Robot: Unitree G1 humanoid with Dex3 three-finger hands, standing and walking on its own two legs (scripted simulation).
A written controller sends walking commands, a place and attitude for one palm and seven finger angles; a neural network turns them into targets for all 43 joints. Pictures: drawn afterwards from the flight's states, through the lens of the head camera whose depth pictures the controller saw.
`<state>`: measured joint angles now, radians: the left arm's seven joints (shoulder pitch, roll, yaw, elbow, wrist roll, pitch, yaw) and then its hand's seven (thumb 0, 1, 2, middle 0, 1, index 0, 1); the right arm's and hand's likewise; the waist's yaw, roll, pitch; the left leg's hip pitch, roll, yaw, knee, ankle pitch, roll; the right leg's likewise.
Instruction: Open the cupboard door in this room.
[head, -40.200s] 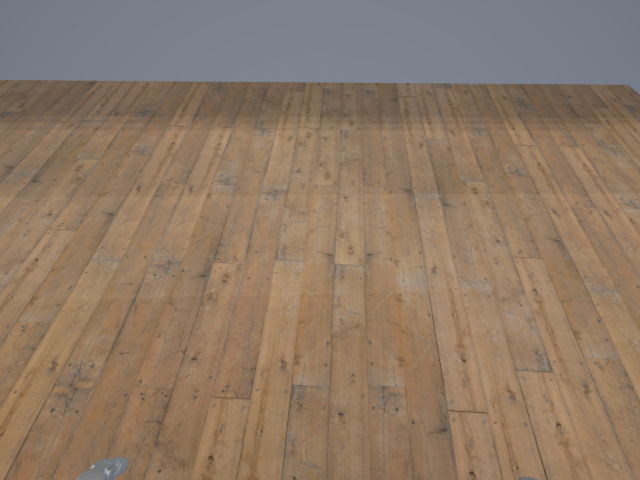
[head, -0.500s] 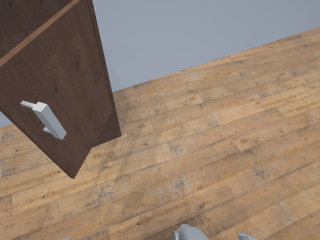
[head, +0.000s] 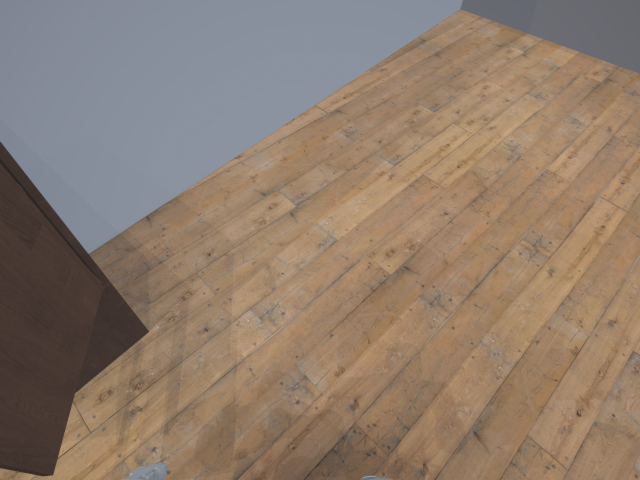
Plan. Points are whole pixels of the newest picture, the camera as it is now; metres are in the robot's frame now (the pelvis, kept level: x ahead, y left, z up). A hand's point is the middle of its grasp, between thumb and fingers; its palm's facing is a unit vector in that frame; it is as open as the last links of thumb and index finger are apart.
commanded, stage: walk to a spot facing it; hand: left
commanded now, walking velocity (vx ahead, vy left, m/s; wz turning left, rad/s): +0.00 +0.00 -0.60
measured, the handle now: out of the picture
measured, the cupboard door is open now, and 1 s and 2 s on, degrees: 46 46 46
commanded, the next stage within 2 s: turn to face it in 1.46 s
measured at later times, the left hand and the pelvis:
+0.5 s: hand (222, 472) +0.15 +0.14 -0.15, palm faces -0.23 -0.95 -0.23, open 7.4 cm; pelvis +0.08 -0.05 +0.02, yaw -17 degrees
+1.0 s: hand (369, 261) +0.50 -0.07 -0.14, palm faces -0.59 -0.77 -0.25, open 7.4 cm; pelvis +0.26 -0.16 -0.01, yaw -33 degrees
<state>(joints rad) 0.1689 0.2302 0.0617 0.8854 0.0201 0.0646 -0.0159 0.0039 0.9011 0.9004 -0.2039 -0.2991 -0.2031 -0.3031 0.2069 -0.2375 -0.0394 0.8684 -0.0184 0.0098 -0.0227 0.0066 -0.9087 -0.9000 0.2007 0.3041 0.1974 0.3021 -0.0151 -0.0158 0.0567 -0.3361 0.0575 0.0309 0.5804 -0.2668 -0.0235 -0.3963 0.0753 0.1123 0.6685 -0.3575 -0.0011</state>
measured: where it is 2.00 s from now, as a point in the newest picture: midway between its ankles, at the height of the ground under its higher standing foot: (447, 356)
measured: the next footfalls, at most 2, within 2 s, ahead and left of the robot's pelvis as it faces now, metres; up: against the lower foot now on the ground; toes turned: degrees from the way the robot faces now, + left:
right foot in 0.26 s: +0.05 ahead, -0.15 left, +0.00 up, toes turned -13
left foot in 0.60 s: +0.26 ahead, +0.04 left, +0.00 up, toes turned -18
